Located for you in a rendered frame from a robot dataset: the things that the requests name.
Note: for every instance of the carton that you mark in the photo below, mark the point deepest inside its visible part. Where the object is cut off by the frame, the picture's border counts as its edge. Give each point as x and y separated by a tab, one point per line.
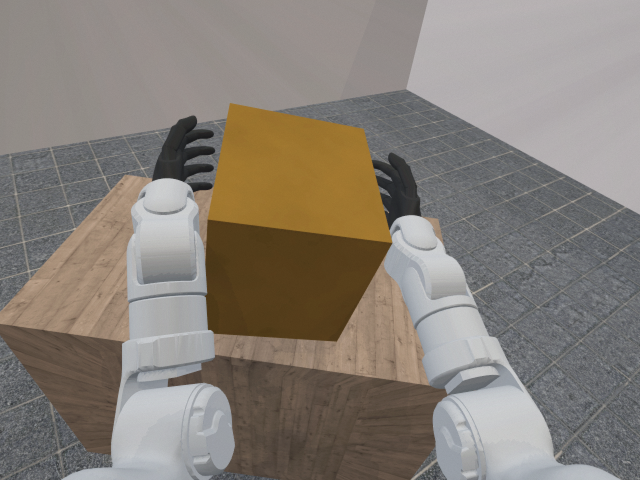
296	228

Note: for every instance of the right robot upper arm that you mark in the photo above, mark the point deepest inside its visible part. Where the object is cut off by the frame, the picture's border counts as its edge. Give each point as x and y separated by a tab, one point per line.
498	434

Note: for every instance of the left robot upper arm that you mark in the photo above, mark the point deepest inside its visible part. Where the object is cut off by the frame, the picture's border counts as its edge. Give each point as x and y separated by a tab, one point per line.
171	433

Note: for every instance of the robot right hand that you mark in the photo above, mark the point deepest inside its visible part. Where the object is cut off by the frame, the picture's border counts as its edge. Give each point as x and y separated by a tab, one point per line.
404	199

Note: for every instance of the pedestal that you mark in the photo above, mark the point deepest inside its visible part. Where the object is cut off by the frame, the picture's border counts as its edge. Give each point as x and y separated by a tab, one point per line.
360	408

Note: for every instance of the right robot forearm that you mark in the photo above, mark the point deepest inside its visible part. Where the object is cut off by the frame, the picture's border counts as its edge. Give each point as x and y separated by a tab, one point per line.
460	356

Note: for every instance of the robot left hand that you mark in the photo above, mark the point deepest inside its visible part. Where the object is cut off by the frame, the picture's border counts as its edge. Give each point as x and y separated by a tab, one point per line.
170	163

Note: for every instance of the left robot forearm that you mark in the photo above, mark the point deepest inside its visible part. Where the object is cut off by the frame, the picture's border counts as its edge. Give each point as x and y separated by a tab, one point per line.
166	289

